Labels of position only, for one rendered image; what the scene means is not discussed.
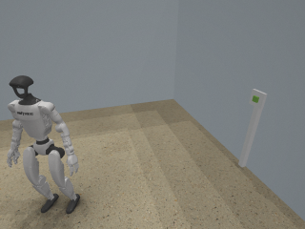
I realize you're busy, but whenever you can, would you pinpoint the robot left hand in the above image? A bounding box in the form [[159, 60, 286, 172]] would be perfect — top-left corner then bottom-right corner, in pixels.
[[66, 154, 79, 176]]

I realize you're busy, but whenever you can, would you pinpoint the button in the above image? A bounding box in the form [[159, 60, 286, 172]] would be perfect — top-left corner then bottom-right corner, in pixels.
[[252, 95, 259, 103]]

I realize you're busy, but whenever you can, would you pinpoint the robot right upper arm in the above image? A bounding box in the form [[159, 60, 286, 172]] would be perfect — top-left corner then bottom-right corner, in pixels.
[[8, 100, 23, 129]]

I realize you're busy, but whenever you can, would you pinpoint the panel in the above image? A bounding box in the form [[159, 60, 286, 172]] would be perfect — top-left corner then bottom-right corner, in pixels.
[[238, 89, 267, 168]]

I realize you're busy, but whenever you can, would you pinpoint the robot left upper arm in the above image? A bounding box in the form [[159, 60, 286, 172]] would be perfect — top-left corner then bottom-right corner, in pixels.
[[38, 101, 66, 133]]

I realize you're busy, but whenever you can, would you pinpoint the robot left thigh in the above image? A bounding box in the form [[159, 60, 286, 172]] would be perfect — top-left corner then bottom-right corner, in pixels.
[[48, 146, 67, 188]]

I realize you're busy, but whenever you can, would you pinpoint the robot right hand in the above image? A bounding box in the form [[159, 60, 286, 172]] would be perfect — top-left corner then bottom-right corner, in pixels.
[[7, 148, 21, 168]]

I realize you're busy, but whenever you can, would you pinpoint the robot left forearm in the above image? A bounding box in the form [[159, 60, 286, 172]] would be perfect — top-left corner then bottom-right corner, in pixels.
[[60, 123, 74, 156]]

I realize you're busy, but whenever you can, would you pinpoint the robot head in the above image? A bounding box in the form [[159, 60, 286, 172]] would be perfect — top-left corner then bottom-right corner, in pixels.
[[9, 75, 41, 106]]

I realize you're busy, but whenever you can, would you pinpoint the robot right forearm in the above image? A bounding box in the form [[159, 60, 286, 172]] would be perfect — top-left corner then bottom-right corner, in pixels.
[[10, 126, 23, 149]]

